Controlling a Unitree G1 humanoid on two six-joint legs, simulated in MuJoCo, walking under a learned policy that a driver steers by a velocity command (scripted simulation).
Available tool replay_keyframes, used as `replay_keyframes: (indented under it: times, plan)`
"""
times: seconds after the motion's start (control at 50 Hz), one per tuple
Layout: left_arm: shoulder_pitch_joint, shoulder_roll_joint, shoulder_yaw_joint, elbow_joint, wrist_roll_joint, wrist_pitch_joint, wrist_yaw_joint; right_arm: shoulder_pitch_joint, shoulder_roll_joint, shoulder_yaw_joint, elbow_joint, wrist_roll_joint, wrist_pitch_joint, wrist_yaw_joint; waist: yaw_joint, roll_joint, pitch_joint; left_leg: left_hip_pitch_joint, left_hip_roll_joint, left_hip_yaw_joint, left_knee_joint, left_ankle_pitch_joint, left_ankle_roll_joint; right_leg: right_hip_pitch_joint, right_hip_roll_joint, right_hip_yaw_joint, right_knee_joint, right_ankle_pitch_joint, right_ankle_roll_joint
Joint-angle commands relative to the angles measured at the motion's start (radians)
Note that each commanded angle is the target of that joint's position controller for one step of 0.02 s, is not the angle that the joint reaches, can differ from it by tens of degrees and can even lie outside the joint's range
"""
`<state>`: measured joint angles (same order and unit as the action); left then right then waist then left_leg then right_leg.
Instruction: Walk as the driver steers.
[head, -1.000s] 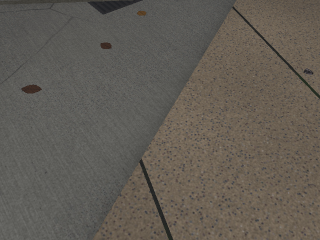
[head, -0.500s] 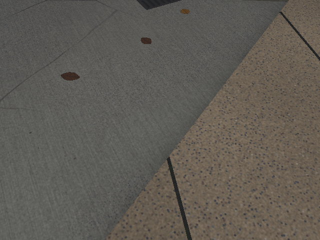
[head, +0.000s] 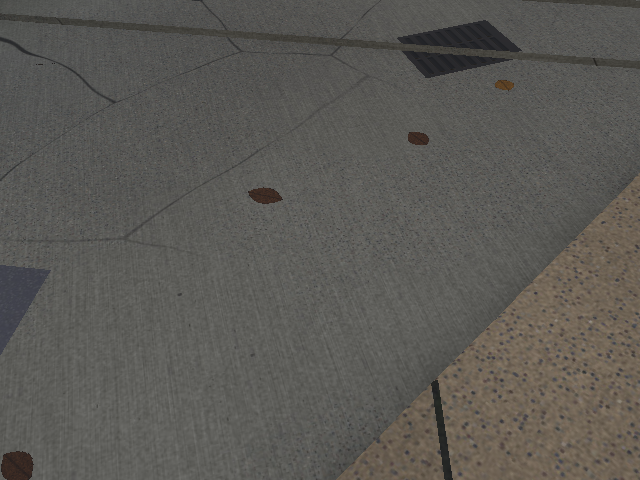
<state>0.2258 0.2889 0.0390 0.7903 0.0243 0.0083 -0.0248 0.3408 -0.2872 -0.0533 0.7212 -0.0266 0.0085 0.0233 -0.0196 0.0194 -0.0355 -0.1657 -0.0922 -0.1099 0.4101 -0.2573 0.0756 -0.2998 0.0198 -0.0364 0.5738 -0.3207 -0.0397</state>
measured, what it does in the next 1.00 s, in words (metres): walks ahead, turning right: right foot, then left foot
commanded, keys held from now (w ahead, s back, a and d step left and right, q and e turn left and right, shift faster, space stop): w+e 0.60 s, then w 0.12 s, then q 0.28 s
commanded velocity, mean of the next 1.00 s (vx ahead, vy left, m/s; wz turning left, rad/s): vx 0.41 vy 0.00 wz -0.28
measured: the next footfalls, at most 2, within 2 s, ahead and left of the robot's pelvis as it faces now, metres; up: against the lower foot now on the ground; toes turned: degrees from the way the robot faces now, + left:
right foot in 0.04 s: +0.06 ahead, -0.10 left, +0.00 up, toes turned +0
left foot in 0.46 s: +0.38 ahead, +0.04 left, +0.00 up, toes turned -17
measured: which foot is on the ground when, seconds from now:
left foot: down 0.00-0.02, up 0.04-0.44, down 0.46-0.96, up 0.98-1.00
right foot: up 0.00-0.02, down 0.04-0.46, up 0.48-0.94, down 0.96-1.00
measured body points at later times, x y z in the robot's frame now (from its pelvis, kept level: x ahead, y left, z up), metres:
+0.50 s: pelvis +0.23 -0.01 -0.02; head +0.27 -0.02 +0.43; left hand +0.24 +0.27 -0.15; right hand +0.41 -0.29 -0.09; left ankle +0.34 +0.05 -0.75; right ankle +0.03 -0.09 -0.72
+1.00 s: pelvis +0.45 -0.11 -0.02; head +0.49 -0.14 +0.43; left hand +0.74 +0.00 -0.11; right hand +0.31 -0.31 -0.16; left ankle +0.35 +0.05 -0.71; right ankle +0.53 -0.22 -0.74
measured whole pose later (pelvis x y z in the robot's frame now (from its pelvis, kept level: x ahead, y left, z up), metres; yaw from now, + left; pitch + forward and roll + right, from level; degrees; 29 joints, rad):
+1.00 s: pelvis +0.45 -0.11 -0.02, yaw -19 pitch +1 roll +2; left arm -0.03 0.20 -0.02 0.75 0.05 -0.06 -0.01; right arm 0.47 -0.21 -0.01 0.90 0.02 -0.05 0.00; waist -0.10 -0.01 0.09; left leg -0.13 -0.03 0.02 0.75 -0.51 0.03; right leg -0.47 0.01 -0.04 0.54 -0.09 -0.06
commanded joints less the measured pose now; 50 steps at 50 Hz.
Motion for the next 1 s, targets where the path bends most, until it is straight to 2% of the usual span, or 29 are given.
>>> replay_keyframes:
  times: [0.02, 0.04, 0.06, 0.08, 0.1, 0.12, 0.16, 0.22, 0.32, 0.36, 0.4, 0.44, 0.46, 0.48, 0.5, 0.52, 0.54, 0.56, 0.58, 0.6, 0.68, 0.74, 0.78, 0.82, 0.9, 0.94, 0.96, 0.98, 1.0]
  plan:
    - [0.138, 0.086, 0.014, 0.006, -0.002, -0.038, 0.01, -0.078, -0.122, -0.027, -0.061, -0.007, -0.022, -0.013, 0.101, -0.013, 0.098, -0.33, 0.196, -0.149, -0.037, -0.406, 0.091, 0.303, -0.002, 0.053, -0.157, -0.054, -0.051]
    - [0.253, 0.145, 0.022, 0.027, 0.01, -0.053, 0.016, -0.121, -0.047, -0.006, -0.086, -0.013, -0.029, -0.015, 0.141, -0.194, 0.09, -0.405, 0.095, 0.014, 0.262, -0.303, 0.04, 0.35, -0.21, 0.384, -0.337, -0.312, -0.09]
    - [0.258, 0.241, 0.045, 0.022, 0.004, -0.055, 0.01, -0.155, -0.062, -0.006, -0.13, -0.014, -0.041, -0.011, 0.119, -0.244, 0.151, -0.632, -0.003, 0.118, 0.431, -0.274, 0.004, 0.362, -0.372, 0.803, -0.493, -0.537, -0.185]
    - [0.215, 0.231, 0.052, 0.018, 0.003, -0.051, 0.004, -0.139, -0.109, -0.015, -0.127, -0.023, -0.048, -0.007, 0.076, -0.179, 0.181, -0.647, 0.052, 0.05, 0.521, -0.237, 0.0, 0.303, -0.385, 0.852, -0.499, -0.557, -0.242]
    - [0.157, 0.18, 0.043, 0.002, -0.006, -0.055, -0.002, -0.144, -0.132, -0.02, -0.109, -0.019, -0.054, 0.002, 0.05, -0.116, 0.191, -0.624, 0.09, 0.035, 0.548, -0.144, -0.015, 0.279, -0.327, 0.734, -0.465, -0.45, -0.225]
    - [0.143, 0.156, 0.037, 0.002, -0.011, -0.061, -0.003, -0.147, -0.128, -0.019, -0.096, -0.018, -0.059, 0.009, 0.042, -0.102, 0.165, -0.586, 0.106, 0.041, 0.537, -0.084, -0.034, 0.273, -0.264, 0.622, -0.456, -0.316, -0.196]
    - [0.163, 0.125, 0.031, 0.017, -0.018, -0.071, 0.009, -0.159, -0.107, -0.012, -0.086, -0.035, -0.056, 0.018, 0.044, -0.125, 0.12, -0.529, 0.115, 0.074, 0.525, 0.003, -0.068, 0.284, -0.181, 0.481, -0.448, -0.062, -0.166]
    - [0.233, 0.112, 0.034, 0.053, -0.025, -0.076, 0.019, -0.219, -0.072, 0.002, -0.099, -0.029, -0.044, 0.022, 0.055, -0.114, 0.094, -0.543, 0.11, 0.102, 0.492, 0.065, -0.105, 0.309, -0.15, 0.413, -0.414, 0.201, -0.173]
    - [0.311, 0.118, 0.045, 0.079, -0.018, -0.067, 0.027, -0.419, -0.045, 0.023, -0.16, -0.013, -0.046, 0.024, 0.119, -0.128, 0.111, -0.514, 0.081, 0.138, 0.3, 0.129, -0.127, 0.289, -0.122, 0.383, -0.353, 0.43, -0.174]
    - [0.307, 0.129, 0.05, 0.079, -0.012, -0.061, 0.028, -0.448, -0.04, 0.028, -0.174, -0.001, -0.05, 0.023, 0.124, -0.142, 0.105, -0.407, 0.045, 0.158, 0.222, 0.123, -0.126, 0.237, -0.106, 0.37, -0.321, 0.524, -0.163]
    - [0.264, 0.145, 0.055, 0.066, -0.012, -0.059, 0.035, -0.385, -0.062, 0.021, -0.168, 0.004, -0.056, 0.013, 0.08, -0.15, 0.084, -0.24, 0.029, 0.137, 0.165, 0.138, -0.103, 0.183, -0.12, 0.399, -0.278, 0.618, -0.129]
    - [0.185, 0.182, 0.063, 0.041, -0.018, -0.066, 0.038, -0.183, -0.117, -0.001, -0.109, 0.006, -0.064, -0.011, -0.028, -0.115, 0.007, -0.006, 0.026, 0.113, 0.076, 0.135, -0.059, 0.166, -0.101, 0.396, -0.108, 0.752, -0.09]
    - [0.162, 0.167, 0.061, 0.032, -0.024, -0.074, 0.027, -0.04, -0.163, -0.016, -0.072, -0.003, -0.073, -0.031, -0.097, -0.063, -0.079, 0.198, 0.105, 0.057, 0.047, 0.116, -0.024, 0.086, -0.049, 0.345, 0.099, 0.662, -0.065]
    - [0.196, 0.07, 0.037, -0.002, -0.03, -0.082, 0.025, 0.129, -0.237, -0.033, -0.065, -0.024, -0.078, -0.054, -0.13, 0.103, -0.257, 0.419, 0.385, -0.226, 0.004, -0.198, 0.011, -0.028, 0.012, 0.254, 0.389, 0.249, -0.057]
    - [0.304, 0.041, 0.03, -0.02, -0.049, -0.072, 0.025, 0.067, -0.285, -0.041, -0.074, -0.025, -0.063, -0.053, -0.046, 0.31, -0.302, 0.497, 0.551, -0.662, -0.135, -0.337, 0.106, -0.279, 0.123, 0.171, 0.582, -0.242, -0.038]
    - [0.254, 0.125, 0.043, 0.016, -0.009, -0.053, 0.03, -0.003, -0.179, -0.028, -0.08, -0.012, -0.056, -0.047, -0.026, 0.137, -0.137, 0.345, 0.502, -0.62, -0.156, -0.415, 0.109, -0.352, 0.028, 0.165, 0.667, -0.142, -0.048]
    - [0.184, 0.125, 0.048, 0.012, -0.001, -0.049, 0.017, -0.063, -0.106, -0.008, -0.086, -0.007, -0.059, -0.04, -0.016, 0.053, -0.025, 0.222, 0.453, -0.456, -0.162, -0.304, 0.1, -0.343, -0.002, 0.151, 0.657, -0.053, -0.047]
    - [0.15, 0.1, 0.044, 0.007, -0.002, -0.046, 0.009, -0.081, -0.072, 0.003, -0.08, -0.014, -0.066, -0.033, -0.003, 0.025, 0.022, 0.146, 0.412, -0.327, -0.178, -0.104, 0.094, -0.324, -0.029, 0.14, 0.637, -0.008, -0.04]
    - [0.133, 0.088, 0.042, 0.005, 0.005, -0.037, 0.001, -0.068, -0.062, 0.007, -0.066, -0.011, -0.075, -0.033, 0.006, 0.046, 0.047, 0.095, 0.379, -0.226, -0.192, 0.039, 0.085, -0.302, -0.052, 0.134, 0.609, 0.008, -0.033]
    - [0.129, 0.076, 0.038, 0.004, 0.006, -0.027, -0.006, -0.057, -0.059, 0.007, -0.05, -0.005, -0.087, -0.031, 0.016, 0.073, 0.057, 0.071, 0.354, -0.153, -0.205, 0.136, 0.075, -0.293, -0.063, 0.124, 0.595, 0.017, -0.023]
    - [0.043, 0.047, 0.028, -0.027, 0.009, -0.01, -0.025, 0.021, -0.058, 0.007, 0.011, 0.01, -0.123, -0.011, 0.023, 0.072, 0.053, 0.093, 0.336, -0.023, -0.227, 0.402, 0.091, -0.365, -0.045, 0.137, 0.559, 0.102, -0.014]
    - [-0.071, 0.034, 0.017, -0.064, 0.017, -0.015, -0.027, 0.058, -0.049, 0.012, 0.052, 0.011, -0.12, -0.009, 0.017, 0.055, 0.101, 0.088, 0.312, 0.058, -0.244, 0.531, 0.096, -0.426, -0.035, 0.129, 0.44, 0.209, 0.002]
    - [-0.152, -0.003, -0.007, -0.09, 0.025, -0.025, -0.028, 0.061, -0.037, 0.022, 0.075, 0.021, -0.114, -0.007, 0.022, 0.055, 0.116, 0.043, 0.262, 0.13, -0.22, 0.706, 0.082, -0.341, -0.032, 0.042, 0.253, 0.293, 0.009]
    - [-0.214, -0.026, -0.025, -0.095, 0.023, -0.035, -0.032, 0.098, -0.064, 0.018, 0.101, 0.028, -0.107, -0.009, -0.002, 0.065, 0.1, 0.037, 0.243, 0.128, -0.196, 0.793, 0.076, -0.236, -0.029, -0.034, 0.121, 0.353, 0.009]
    - [-0.219, 0.015, -0.025, -0.082, 0.015, -0.05, -0.006, 0.137, -0.11, 0.005, 0.147, 0.02, -0.087, -0.018, 0.003, 0.097, 0.074, 0.143, 0.267, 0.063, -0.073, 0.837, 0.059, -0.127, 0.003, -0.007, -0.015, 0.301, -0.023]
    - [-0.061, 0.064, -0.009, -0.025, 0.027, -0.069, 0.017, 0.125, -0.118, 0.001, 0.15, 0.031, -0.075, -0.021, 0.072, 0.069, 0.0, 0.133, 0.223, 0.062, 0.133, 0.794, 0.023, 0.091, 0.01, 0.008, -0.159, 0.404, -0.058]
    - [0.051, 0.129, 0.007, 0.001, 0.043, -0.083, 0.032, 0.139, -0.098, 0.005, 0.123, 0.038, -0.078, -0.023, 0.094, 0.005, -0.109, -0.018, 0.179, 0.079, 0.317, 0.527, 0.001, 0.343, -0.132, 0.102, -0.084, 0.781, -0.089]
    - [0.106, 0.188, 0.025, -0.003, 0.047, -0.074, 0.042, 0.258, 0.024, 0.03, 0.094, 0.063, -0.072, -0.029, 0.064, -0.215, -0.303, -0.298, 0.059, 0.142, 0.662, -0.276, -0.035, 0.672, -0.467, 0.364, 0.018, 1.322, -0.244]
    - [0.123, 0.148, 0.027, -0.02, -0.021, -0.057, 0.037, 0.266, -0.048, 0.012, 0.12, 0.055, -0.044, -0.052, 0.097, -0.148, -0.426, -0.321, 0.025, 0.067, 0.796, -0.439, -0.037, 0.639, -0.486, 0.386, 0.002, 1.351, -0.29]
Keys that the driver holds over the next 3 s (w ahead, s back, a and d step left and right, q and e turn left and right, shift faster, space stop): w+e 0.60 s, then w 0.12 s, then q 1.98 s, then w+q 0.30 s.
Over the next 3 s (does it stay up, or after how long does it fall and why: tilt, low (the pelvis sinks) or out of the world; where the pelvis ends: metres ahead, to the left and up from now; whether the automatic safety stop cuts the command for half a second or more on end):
stays up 0.50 -0.08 -0.01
